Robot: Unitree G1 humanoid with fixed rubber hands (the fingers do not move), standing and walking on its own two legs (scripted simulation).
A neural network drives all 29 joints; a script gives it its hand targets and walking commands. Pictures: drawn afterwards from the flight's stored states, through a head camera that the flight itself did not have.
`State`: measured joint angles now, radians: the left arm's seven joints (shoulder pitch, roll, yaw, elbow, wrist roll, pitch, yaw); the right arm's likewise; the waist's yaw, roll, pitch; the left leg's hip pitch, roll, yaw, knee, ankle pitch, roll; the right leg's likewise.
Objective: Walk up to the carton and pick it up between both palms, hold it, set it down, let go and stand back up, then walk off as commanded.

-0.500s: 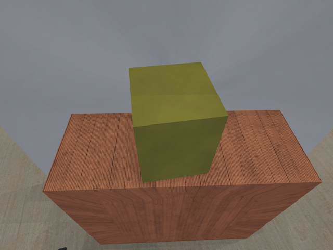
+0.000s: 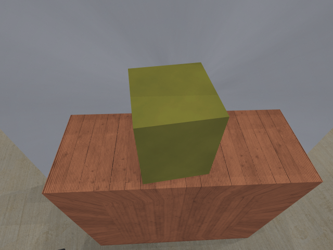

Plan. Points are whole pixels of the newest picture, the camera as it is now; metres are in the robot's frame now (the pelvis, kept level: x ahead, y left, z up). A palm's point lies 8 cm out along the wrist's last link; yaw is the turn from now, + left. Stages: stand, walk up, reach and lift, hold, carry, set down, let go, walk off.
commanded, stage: stand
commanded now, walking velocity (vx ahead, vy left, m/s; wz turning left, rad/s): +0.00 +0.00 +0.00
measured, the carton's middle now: (171, 124) +0.43 +0.01 +0.05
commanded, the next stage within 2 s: walk off in 0.04 s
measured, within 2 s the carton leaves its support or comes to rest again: neither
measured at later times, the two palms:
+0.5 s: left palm out of the picture +0.04 +0.31 -0.14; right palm out of the picture +0.07 -0.33 -0.13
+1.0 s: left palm out of the picture -0.08 +0.30 -0.11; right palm out of the picture -0.02 -0.35 -0.16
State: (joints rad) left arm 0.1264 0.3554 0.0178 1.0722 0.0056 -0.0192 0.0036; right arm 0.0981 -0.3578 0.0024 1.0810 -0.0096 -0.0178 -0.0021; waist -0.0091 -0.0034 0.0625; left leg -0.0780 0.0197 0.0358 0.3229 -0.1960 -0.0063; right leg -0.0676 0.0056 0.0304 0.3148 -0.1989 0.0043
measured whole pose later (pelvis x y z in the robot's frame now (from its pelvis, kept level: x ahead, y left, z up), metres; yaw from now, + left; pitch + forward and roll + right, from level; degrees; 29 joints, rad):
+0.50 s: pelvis -0.06 -0.01 -0.04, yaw +1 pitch -3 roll +1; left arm 0.11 0.41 0.07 0.84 0.01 0.05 0.00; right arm 0.08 -0.41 -0.08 0.80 -0.01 0.05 -0.02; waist -0.01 -0.01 0.24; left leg -0.39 0.02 0.02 0.74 -0.31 -0.01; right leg -0.40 0.03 0.06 0.83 -0.37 -0.07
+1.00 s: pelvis -0.17 -0.03 -0.04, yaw +7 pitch -1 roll +2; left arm 0.13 0.37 0.07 0.71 0.03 0.02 0.03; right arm 0.13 -0.47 -0.10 0.77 -0.01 0.07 -0.01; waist 0.00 0.05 0.25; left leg -0.33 -0.08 -0.14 1.05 -0.61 -0.01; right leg -0.49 -0.03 0.02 0.75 -0.24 -0.01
